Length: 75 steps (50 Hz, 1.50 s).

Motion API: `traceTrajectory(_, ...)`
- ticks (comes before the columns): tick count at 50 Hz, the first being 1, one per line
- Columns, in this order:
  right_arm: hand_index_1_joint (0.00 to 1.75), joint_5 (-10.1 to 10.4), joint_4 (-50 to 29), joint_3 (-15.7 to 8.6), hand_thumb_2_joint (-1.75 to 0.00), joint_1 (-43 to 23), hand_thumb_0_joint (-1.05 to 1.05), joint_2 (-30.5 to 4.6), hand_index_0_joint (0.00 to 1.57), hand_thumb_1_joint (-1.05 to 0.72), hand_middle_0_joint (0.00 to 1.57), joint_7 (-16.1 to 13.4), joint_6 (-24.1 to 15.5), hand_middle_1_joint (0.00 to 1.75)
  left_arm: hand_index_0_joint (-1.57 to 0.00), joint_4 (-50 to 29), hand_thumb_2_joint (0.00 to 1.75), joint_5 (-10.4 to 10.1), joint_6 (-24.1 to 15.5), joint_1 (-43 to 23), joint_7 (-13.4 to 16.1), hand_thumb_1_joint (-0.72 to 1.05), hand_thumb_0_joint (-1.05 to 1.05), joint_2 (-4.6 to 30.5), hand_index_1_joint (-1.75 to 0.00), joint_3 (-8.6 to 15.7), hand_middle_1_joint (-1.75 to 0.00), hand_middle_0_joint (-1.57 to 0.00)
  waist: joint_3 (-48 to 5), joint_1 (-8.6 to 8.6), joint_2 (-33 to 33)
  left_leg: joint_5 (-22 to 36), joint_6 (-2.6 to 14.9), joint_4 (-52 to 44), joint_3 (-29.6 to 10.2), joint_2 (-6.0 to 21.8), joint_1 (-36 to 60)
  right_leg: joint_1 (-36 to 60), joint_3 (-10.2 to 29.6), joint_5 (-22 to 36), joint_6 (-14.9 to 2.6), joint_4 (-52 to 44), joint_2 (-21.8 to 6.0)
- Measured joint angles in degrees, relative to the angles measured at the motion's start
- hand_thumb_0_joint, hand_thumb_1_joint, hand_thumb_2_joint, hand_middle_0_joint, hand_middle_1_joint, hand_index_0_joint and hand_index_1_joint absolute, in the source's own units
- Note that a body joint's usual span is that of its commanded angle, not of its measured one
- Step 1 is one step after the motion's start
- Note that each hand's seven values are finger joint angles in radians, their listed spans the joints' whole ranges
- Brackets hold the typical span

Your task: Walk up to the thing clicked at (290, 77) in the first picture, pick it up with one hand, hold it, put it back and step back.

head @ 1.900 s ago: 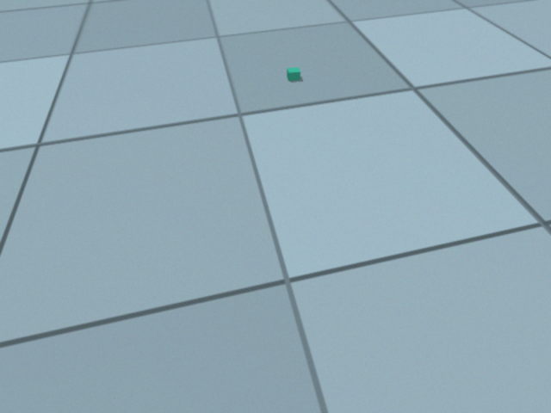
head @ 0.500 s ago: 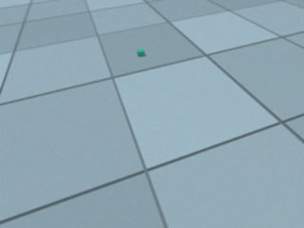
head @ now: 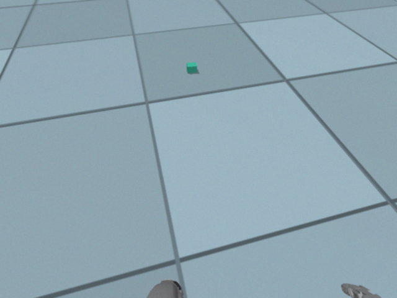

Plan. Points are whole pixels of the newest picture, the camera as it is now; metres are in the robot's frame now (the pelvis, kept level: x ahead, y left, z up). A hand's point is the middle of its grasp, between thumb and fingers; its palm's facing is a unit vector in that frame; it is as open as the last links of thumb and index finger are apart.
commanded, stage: walk up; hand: left
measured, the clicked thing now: (191, 67) +2.04 +0.20 -0.73
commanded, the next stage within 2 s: none
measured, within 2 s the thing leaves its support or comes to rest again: neither
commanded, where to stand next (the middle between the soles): +1.67 +0.00 m, yaw -3 degrees
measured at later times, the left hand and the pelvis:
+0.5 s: hand (138, 158) +0.51 +0.24 -0.12, palm faces -0.08 -0.90 -0.42, open 7.4 cm; pelvis +0.35 -0.04 -0.02, yaw -2 degrees
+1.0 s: hand (141, 132) +0.66 +0.27 -0.16, palm faces +0.00 -0.93 -0.38, open 7.4 cm; pelvis +0.65 -0.02 -0.01, yaw -1 degrees
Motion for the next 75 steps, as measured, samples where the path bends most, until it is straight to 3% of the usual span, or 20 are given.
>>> traceTrajectory(4, 0.3, -1.27, -0.95, -0.5, -0.9, -1.32, 0.0, 2.24, 0.2, -0.91, 0.2, -1.51, -1.5, 0.3, -0.21, 0.37, 0.9, -0.3, 1.83, -1.72, 1.04, 0.9, 0.01, 1.36, -0.3, 0.09, -0.3, -0.2, 1.49, -0.61, -6.0, -4.7, 0.45, 0.2, 3.77, -5.02, 4.5, -2.71, 0.84, -6.9, -0.33, 15.73, -6.63)
traceTrajectory(7, 0.3, -0.69, -3.73, -0.94, -0.9, -0.34, 0.0, 2.45, 0.2, -0.91, 0.2, -2.6, -3.44, 0.3, -0.21, -0.5, 0.9, -1.3, 2.39, -3.41, 1.6, 0.91, 0.01, -0.49, -0.3, -1.34, -0.3, -0.2, 2.57, -2.64, -3.42, -9.39, 1.21, 1.66, 3.4, -4.09, 7.74, -15.71, 7.09, -4.51, -1.46, 43.62, -3.13)
traceTrajectory(10, 0.3, 0.35, -4.13, -0.1, -0.9, 2.83, 0.0, 3.01, 0.2, -0.91, 0.2, -3.8, -3.86, 0.3, -0.21, -1.65, 0.9, -1.79, 1.78, -4.9, 0.99, 0.91, 0.01, -0.29, -0.3, -2.25, -0.3, -0.2, 1.59, -3.99, -3.18, -10.51, 0.47, -3.71, 4.27, -4.0, 15.01, -26.7, 10.12, 0.86, -1.84, 51.42, -2.73)
traceTrajectory(16, 0.3, 1.08, -1.9, 0.62, -0.9, 9.61, 0.0, 2.03, 0.2, -0.9, 0.21, -4.02, -3.91, 0.3, -0.2, -5.58, 0.9, -1.29, 1.45, -9.0, -0.95, 0.91, 0.01, 1.35, -0.3, -1.17, -0.3, -0.2, 0.13, -5.34, -4.06, -14.69, -0.27, -10.59, 5.3, -5.1, 27.37, -39.13, 9.78, 8.12, 0.62, 36.93, -7.6)
traceTrajectory(22, 0.3, 0.99, -0.6, 0.12, -0.9, 12.37, 0.0, -0.38, 0.2, -0.9, 0.21, -3.6, -3.98, 0.3, -0.2, -5.39, 0.9, -0.58, 1.34, -11.63, -2.26, 0.91, 0.01, 1.53, -0.3, -0.25, -0.3, -0.2, -0.08, -6.93, -2.05, -23.76, -2.71, -8.82, 5.37, -3.65, 35.12, -37.92, 5.58, 19.75, -0.3, 19.6, -8.3)
traceTrajectory(25, 0.3, 0.9, 1.2, -0.45, -0.9, 11.79, 0.0, -1.46, 0.2, -0.9, 0.2, -4.26, -2.85, 0.3, -0.2, -4.94, 0.9, -0.27, 0.6, -12.3, -1.49, 0.91, 0.01, -0.32, -0.3, 0.55, -0.3, -0.2, 0.38, -5.5, 2.23, -28.17, -0.47, 5.59, 3.44, 0.89, 32.58, -36.08, 3.21, 13.29, -0.8, 24.22, -4.8)
traceTrajectory(30, 0.3, 1.57, 0.98, 0.87, -0.9, 8.31, 0.01, -0.34, 0.2, -0.91, 0.2, -4.59, -2.15, 0.3, -0.21, -5.36, 0.9, -0.99, -0.05, -9.23, -0.08, 0.91, 0.01, -3.19, -0.3, -0.71, -0.3, -0.2, 2.04, -2.6, 1.57, -19.83, 1.98, 36.3, -1.38, -3.94, 14.27, -28.17, 3.31, 9.01, -1.23, 21.37, -5.51)
traceTrajectory(34, 0.3, 1.59, -1.81, 0.91, -0.9, 5.19, 0.01, -0.24, 0.2, -0.91, 0.2, -3.78, -2.24, 0.3, -0.21, -3.53, 0.9, -0.95, -0.25, -3.96, 0.47, 0.9, 0.01, -3.65, -0.3, -1.28, -0.3, -0.2, 1.76, -1.27, 2.23, -11.5, 2.17, 31.92, -2.5, -2.68, 3.78, -20.23, 3.62, 9.7, -1.24, 12.59, -3.84)
traceTrajectory(38, 0.3, 0.93, -3.38, 0.2, -0.9, 3.43, 0.0, -0.22, 0.2, -0.91, 0.2, -2.72, -1.64, 0.3, -0.21, -2.21, 0.9, -0.61, -0.27, -0.16, 0.52, 0.9, 0.01, -2.86, -0.3, -1.04, -0.3, -0.2, 1.35, -1.06, 2.69, -6.59, -0.01, 21.26, -3.6, -1.2, -1.84, -14.31, 2.97, 8.24, -1.43, 7.57, -2.18)
traceTrajectory(41, 0.3, 0.34, -3.29, 0.01, -0.9, 2.6, 0.0, -0.24, 0.2, -0.91, 0.2, -1.9, -1.08, 0.3, -0.21, -2.34, 0.9, -0.24, -0.4, 1.16, 0.49, 0.9, 0.01, -1.79, -0.3, -0.45, -0.3, -0.2, 1.28, -0.72, 2.35, -4.09, -0.89, 10.23, -1.85, -0.27, -2.17, -10.79, 2.22, 6.06, -0.91, 5.68, -1.52)
traceTrajectory(45, 0.3, 0.17, -2.67, -0.21, -0.9, 1.48, 0.0, 0.03, 0.2, -0.91, 0.2, -1.29, -0.96, 0.3, -0.21, -2.86, 0.9, -0.04, -0.31, 1.57, 0.71, 0.9, 0.01, -0.09, -0.3, 0.08, -0.3, -0.2, 1.65, 0.12, 1.45, -0.79, 0.4, 0.04, 0.28, -0.91, 1.54, -6.92, 1.45, 0.72, 0.42, 6.85, -1.21)
traceTrajectory(47, 0.3, -0.05, -2.56, -0.35, -0.9, 1.24, 0.0, 0.69, 0.2, -0.91, 0.2, -1.38, -1.26, 0.3, -0.21, -2.89, 0.9, -0.1, 0.17, 1.89, 1.05, 0.9, 0.01, 0.94, -0.3, 0.25, -0.3, -0.2, 1.12, 0.33, -0.14, -2.0, 1.16, -1.85, 1.37, -2.33, 4.52, -5.87, 1.54, -3.43, 1.28, 9.78, -2.3)
traceTrajectory(49, 0.3, -0.87, -2.87, -0.37, -0.9, 0.37, 0.0, 2.15, 0.2, -0.91, 0.2, -1.83, -2.2, 0.3, -0.21, -2.44, 0.9, -0.43, 1.26, 0.48, 1.83, 0.9, 0.01, 1.63, -0.3, 0.45, -0.3, -0.2, 2.34, 0.02, -4.02, -5.77, 1.65, 1.03, 3.44, -5.18, 5.69, -8.63, 2.58, -5.84, 0.09, 20.53, -6.21)
traceTrajectory(51, 0.3, -0.75, -4.38, -0.34, -0.9, 0.37, 0.0, 2.25, 0.2, -0.91, 0.2, -2.32, -3.22, 0.3, -0.21, -2.68, 0.9, -1.0, 1.97, -0.75, 2.4, 0.9, 0.01, 0.36, -0.3, -0.27, -0.3, -0.2, 3.11, -1.1, -3.13, -9.13, 2.31, 3.29, 3.38, -4.93, 6.84, -15.45, 5.69, -5.65, -1.13, 36.86, -4.52)
traceTrajectory(53, 0.3, 0.35, -5.17, -0.2, -0.9, 1.26, 0.0, 2.79, 0.2, -0.91, 0.2, -3.06, -3.56, 0.3, -0.2, -2.8, 0.9, -0.93, 1.94, -1.82, 2.31, 0.91, 0.01, -0.25, -0.3, -1.54, -0.3, -0.2, 3.17, -2.2, -2.43, -10.42, 2.52, 1.62, 3.37, -4.55, 10.21, -22.02, 7.51, -3.42, -1.84, 47.29, -2.98)
traceTrajectory(56, 0.3, 1.4, -5.21, 0.8, -0.9, 3.91, 0.0, 3.56, 0.2, -0.91, 0.2, -3.98, -3.98, 0.3, -0.2, -3.87, 0.9, -1.47, 1.47, -3.45, 1.56, 0.91, 0.01, -0.1, -0.3, -2.06, -0.3, -0.2, 2.61, -3.42, -3.38, -10.63, 2.36, -3.78, 3.9, -5.36, 16.36, -29.75, 9.46, 1.67, -1.69, 49.27, -3.83)
traceTrajectory(64, 0.3, 1.43, -3.58, 1.28, -0.9, 10.33, 0.0, 3.24, 0.2, -0.9, 0.21, -4.27, -4.23, 0.3, -0.2, -6.53, 0.9, -0.8, 2.24, -8.05, -0.21, 0.91, 0.01, 0.33, -0.3, -1.12, -0.3, -0.2, 2.64, -4.77, -4.68, -14.07, 1.99, -11.43, 4.77, -7.33, 28.14, -38.73, 7.6, 12.61, 0.38, 30.7, -8.25)
traceTrajectory(71, 0.3, 1.12, -3.77, 0.37, -0.9, 13.12, 0.0, 0.96, 0.2, -0.9, 0.21, -4.73, -2.83, 0.3, -0.2, -5.59, 0.9, -0.17, 2.32, -10.23, -0.57, 0.91, 0.01, -1.35, -0.3, -0.75, -0.3, -0.2, 2.38, -6.55, -1.89, -23.95, -0.08, -6.05, 5.14, -6.81, 32.39, -32.47, 3.96, 17.29, -1.63, 16.48, -5.32)
traceTrajectory(73, 0.3, 0.98, -3.13, 0.05, -0.9, 12.45, 0.0, 0.37, 0.2, -0.9, 0.2, -5.24, -1.99, 0.3, -0.2, -5.68, 0.9, 0.04, 1.53, -11.17, -0.07, 0.91, 0.01, -2.91, -0.3, -0.7, -0.3, -0.2, 3.48, -6.49, 1.63, -25.76, 1.38, 4.88, 3.72, -3.68, 29.24, -31.54, 2.12, 13.98, -2.19, 19.33, -3.09)
traceTrajectory(75, 0.3, 1.23, -2.78, 0.78, -0.9, 11.8, 0.0, 1.17, 0.2, -0.91, 0.2, -5.39, -1.47, 0.3, -0.21, -6.74, 0.9, -0.12, 0.59, -11.24, 0.29, 0.91, 0.01, -3.17, -0.3, -0.91, -0.3, -0.2, 4.15, -5.42, 0.85, -25.55, 2.17, 19.56, 1.16, -5.37, 23.06, -30.3, 2.38, 11.18, -2.61, 21.22, -3.75)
